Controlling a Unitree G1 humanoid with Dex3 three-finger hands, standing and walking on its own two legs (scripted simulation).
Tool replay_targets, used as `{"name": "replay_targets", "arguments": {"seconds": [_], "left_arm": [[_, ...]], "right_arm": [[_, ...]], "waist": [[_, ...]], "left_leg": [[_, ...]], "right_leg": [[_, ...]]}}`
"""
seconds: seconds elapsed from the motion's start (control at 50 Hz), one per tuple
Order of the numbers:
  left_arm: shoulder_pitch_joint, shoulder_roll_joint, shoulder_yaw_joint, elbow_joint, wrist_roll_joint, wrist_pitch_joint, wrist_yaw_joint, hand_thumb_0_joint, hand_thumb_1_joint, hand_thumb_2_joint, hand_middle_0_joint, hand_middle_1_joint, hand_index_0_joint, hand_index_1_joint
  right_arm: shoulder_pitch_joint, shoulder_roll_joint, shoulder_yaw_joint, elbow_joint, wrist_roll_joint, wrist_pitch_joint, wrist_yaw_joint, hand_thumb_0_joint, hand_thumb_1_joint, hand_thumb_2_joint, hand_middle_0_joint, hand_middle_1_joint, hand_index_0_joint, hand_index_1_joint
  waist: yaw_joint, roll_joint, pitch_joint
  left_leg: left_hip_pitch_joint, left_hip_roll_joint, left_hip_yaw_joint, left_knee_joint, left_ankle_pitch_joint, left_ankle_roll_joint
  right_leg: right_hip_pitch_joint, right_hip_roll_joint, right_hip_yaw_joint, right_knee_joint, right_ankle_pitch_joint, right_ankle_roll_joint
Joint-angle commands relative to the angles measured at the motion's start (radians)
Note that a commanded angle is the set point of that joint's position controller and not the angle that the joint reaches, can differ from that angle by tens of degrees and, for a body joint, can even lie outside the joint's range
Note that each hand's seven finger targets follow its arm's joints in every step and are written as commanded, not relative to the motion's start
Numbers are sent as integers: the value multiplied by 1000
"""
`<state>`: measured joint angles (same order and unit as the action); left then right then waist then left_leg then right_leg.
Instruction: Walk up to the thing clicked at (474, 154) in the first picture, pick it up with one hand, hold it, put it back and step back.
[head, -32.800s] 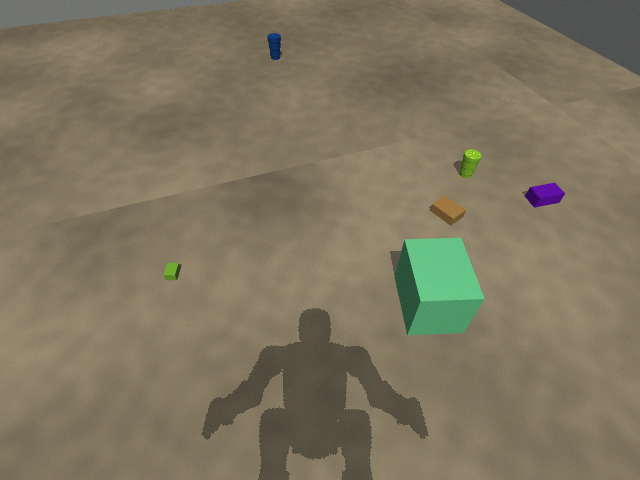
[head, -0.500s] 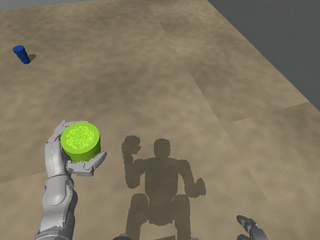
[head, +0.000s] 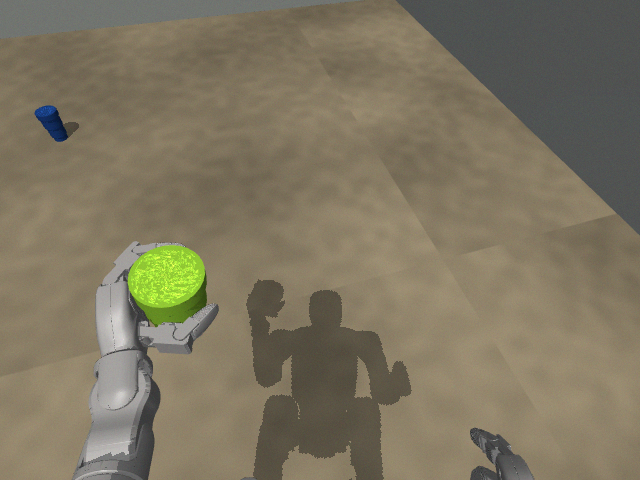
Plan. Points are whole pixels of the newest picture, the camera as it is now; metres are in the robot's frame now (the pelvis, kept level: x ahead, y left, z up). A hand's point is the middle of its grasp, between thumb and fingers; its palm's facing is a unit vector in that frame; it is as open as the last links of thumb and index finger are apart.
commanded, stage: hold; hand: left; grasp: from the side
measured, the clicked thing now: (176, 301) +0.33 +0.18 +0.04
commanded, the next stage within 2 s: crouch in 1.92 s
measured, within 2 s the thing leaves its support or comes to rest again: neither
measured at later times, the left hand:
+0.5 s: hand (174, 302) +0.32 +0.18 +0.05, palm faces +0.27 -0.96 -0.02, open 10.1 cm
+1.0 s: hand (174, 297) +0.32 +0.18 +0.05, palm faces +0.27 -0.96 -0.01, open 10.1 cm
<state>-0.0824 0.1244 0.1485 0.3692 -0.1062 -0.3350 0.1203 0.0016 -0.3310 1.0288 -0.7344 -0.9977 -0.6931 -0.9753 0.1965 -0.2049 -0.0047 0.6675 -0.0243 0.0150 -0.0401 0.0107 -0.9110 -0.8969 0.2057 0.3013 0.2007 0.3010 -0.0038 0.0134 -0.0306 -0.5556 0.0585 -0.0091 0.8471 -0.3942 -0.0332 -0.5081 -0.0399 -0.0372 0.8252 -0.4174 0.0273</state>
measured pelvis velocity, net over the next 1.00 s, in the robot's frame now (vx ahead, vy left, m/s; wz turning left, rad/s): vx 0.00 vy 0.00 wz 0.00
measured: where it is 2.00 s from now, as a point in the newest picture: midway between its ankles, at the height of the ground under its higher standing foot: outside the picture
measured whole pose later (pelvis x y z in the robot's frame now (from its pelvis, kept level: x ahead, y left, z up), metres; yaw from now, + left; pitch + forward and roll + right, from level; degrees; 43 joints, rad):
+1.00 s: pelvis +0.00 +0.00 +0.00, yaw +0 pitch +6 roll -1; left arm -0.08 0.13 0.16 0.38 -0.11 -0.37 0.10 0.00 -0.33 1.03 -0.73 -1.00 -0.69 -0.98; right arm 0.20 -0.21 -0.01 0.68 -0.02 0.01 -0.03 0.01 -0.91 -0.90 0.21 0.30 0.20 0.30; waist -0.01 0.01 -0.03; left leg -0.53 0.06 -0.01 0.82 -0.38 -0.04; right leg -0.49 -0.04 -0.04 0.81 -0.41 0.02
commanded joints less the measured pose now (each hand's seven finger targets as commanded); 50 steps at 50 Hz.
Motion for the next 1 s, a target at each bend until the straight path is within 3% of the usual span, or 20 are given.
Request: {"name": "replay_targets", "arguments": {"seconds": [0.0, 0.1, 0.16, 0.18, 0.22, 0.24, 0.4, 0.44, 0.52, 0.56, 0.62, 0.68, 0.74, 0.76, 0.8, 0.82, 0.86, 0.88, 0.92, 0.98], "left_arm": [[-241, 86, 11, -228, -10, -84, 0, 0, 154, 1136, -1143, -1289, -1167, -1282], [-322, 142, 53, -273, -13, -105, -5, 0, 168, 1157, -1160, -1312, -1183, -1306], [-235, 104, 32, -226, -12, -101, -5, 0, 196, 1154, -1144, -1292, -1166, -1287], [-286, 116, 30, -307, -18, -115, -6, 0, 193, 1152, -1152, -1305, -1178, -1296], [-309, 147, 55, -298, -17, -116, -5, 0, 166, 1147, -1148, -1299, -1172, -1292], [-287, 125, 32, -267, -13, -111, -7, 0, 168, 1145, -1141, -1291, -1163, -1286], [-297, 137, 45, -267, -20, -119, -17, 0, 211, 1162, -1134, -1291, -1158, -1285], [-282, 105, 20, -240, -22, -114, -18, 0, 187, 1172, -1148, -1310, -1173, -1303], [-297, 146, 60, -255, -24, -120, -14, 0, 182, 1166, -1134, -1291, -1156, -1287], [-254, 120, 47, -232, -29, -116, -17, 0, 145, 1178, -1159, -1321, -1181, -1317], [-257, 136, 54, -260, -29, -121, -19, 0, 165, 1164, -1144, -1306, -1169, -1299], [-248, 124, 39, -250, -25, -116, -21, 0, 145, 1168, -1139, -1300, -1162, -1296], [-258, 107, 30, -236, -30, -115, -24, 0, 141, 1161, -1137, -1290, -1157, -1289], [-233, 101, 36, -224, -33, -114, -23, 0, 159, 1173, -1135, -1296, -1156, -1294], [-307, 142, 50, -282, -24, -123, -21, 0, 145, 1167, -1134, -1294, -1155, -1292], [-279, 127, 37, -272, -19, -121, -19, 0, 156, 1168, -1139, -1297, -1161, -1293], [-297, 156, 64, -287, -17, -127, -14, 0, 161, 1162, -1125, -1285, -1147, -1282], [-270, 134, 46, -266, -15, -122, -15, 0, 181, 1161, -1122, -1280, -1143, -1277], [-287, 145, 70, -271, -22, -125, -10, 0, 150, 1171, -1136, -1300, -1158, -1297], [-277, 124, 51, -214, -18, -121, -15, 0, 140, 1189, -1143, -1315, -1165, -1313]], "right_arm": [[-38, -120, -44, -130, 2, -44, -12, 0, -905, -901, 199, 300, 200, 300], [-46, -126, -49, -128, 4, -49, -7, 0, -907, -902, 199, 300, 200, 300], [-38, -122, -47, -129, 3, -48, -7, 0, -907, -903, 199, 300, 200, 300], [-45, -118, -46, -132, 4, -51, -5, 0, -905, -901, 200, 300, 200, 300], [-44, -122, -47, -122, 5, -52, -6, 0, -909, -903, 199, 300, 200, 300], [-45, -121, -43, -126, 6, -52, -5, 0, -911, -904, 199, 300, 200, 300], [-39, -125, -47, -118, 8, -51, -4, 0, -904, -903, 200, 300, 200, 300], [-27, -122, -45, -114, 6, -52, -2, 0, -908, -903, 200, 300, 200, 300], [-38, -125, -48, -116, 10, -52, -1, 0, -908, -904, 199, 300, 200, 300], [-43, -122, -46, -121, 11, -52, -2, 0, -914, -905, 199, 300, 200, 300], [-35, -128, -50, -120, 12, -50, -1, 0, -909, -904, 199, 300, 200, 300], [-27, -125, -50, -115, 10, -49, -2, 0, -913, -905, 199, 300, 200, 300], [-31, -122, -49, -112, 10, -49, -6, 0, -914, -906, 199, 300, 200, 300], [-27, -125, -50, -111, 11, -50, -4, 0, -910, -905, 199, 300, 200, 300], [-40, -127, -53, -117, 9, -48, -5, 0, -910, -905, 199, 300, 200, 300], [-31, -126, -52, -115, 8, -49, -4, 0, -909, -904, 199, 300, 200, 300], [-24, -127, -54, -111, 6, -46, -6, 0, -908, -905, 199, 300, 200, 300], [-18, -123, -52, -105, 6, -45, -5, 0, -909, -905, 199, 300, 200, 300], [-20, -128, -54, -109, 5, -43, -4, 0, -914, -906, 199, 300, 200, 300], [-22, -126, -56, -104, 5, -40, -3, 0, -911, -906, 199, 300, 200, 300]], "waist": [[-11, -6, -254], [-4, 24, -263], [-4, -18, -272], [-1, 11, -283], [-1, 15, -285], [-8, 0, -257], [-3, -3, -265], [-10, 4, -276], [-1, 2, -263], [-1, -16, -244], [3, 0, -280], [-9, -17, -283], [-19, -37, -253], [-12, -40, -250], [-10, 8, -267], [-9, 5, -272], [-6, 8, -306], [-4, 3, -311], [-3, 4, -303], [-15, 0, -265]], "left_leg": [[152, -44, 22, -127, 210, 24], [158, -43, 17, -134, 193, 22], [164, -45, 22, -128, 210, 25], [160, -48, 23, -130, 199, 23], [165, -48, 23, -135, 182, 23], [157, -46, 22, -141, 168, 23], [158, -45, 21, -135, 196, 24], [174, -43, 17, -134, 223, 24], [163, -46, 21, -136, 203, 24], [154, -47, 22, -139, 189, 26], [179, -46, 23, -139, 214, 22], [172, -47, 24, -124, 255, 27], [156, -48, 28, -120, 227, 33], [157, -47, 25, -123, 233, 32], [178, -49, 26, -128, 220, 28], [188, -47, 22, -131, 233, 27], [191, -48, 24, -121, 257, 27], [194, -46, 22, -120, 281, 26], [192, -44, 19, -119, 289, 26], [170, -41, 17, -124, 259, 26]], "right_leg": [[90, 44, -12, -129, 273, -20], [94, 41, -12, -126, 250, -24], [105, 41, -11, -134, 269, -19], [113, 40, -10, -134, 260, -20], [109, 39, -9, -140, 241, -20], [98, 42, -10, -144, 227, -21], [106, 40, -9, -140, 256, -19], [107, 41, -11, -130, 283, -20], [105, 40, -10, -143, 261, -19], [105, 39, -9, -149, 251, -17], [118, 41, -9, -141, 270, -19], [125, 39, -5, -139, 324, -13], [99, 33, 1, -151, 313, -8], [109, 34, -4, -142, 313, -10], [99, 33, 0, -148, 292, -14], [102, 37, -6, -139, 299, -16], [124, 36, -1, -134, 326, -16], [132, 38, -5, -126, 346, -17], [135, 39, -7, -126, 352, -16], [95, 42, -12, -129, 318, -19]]}}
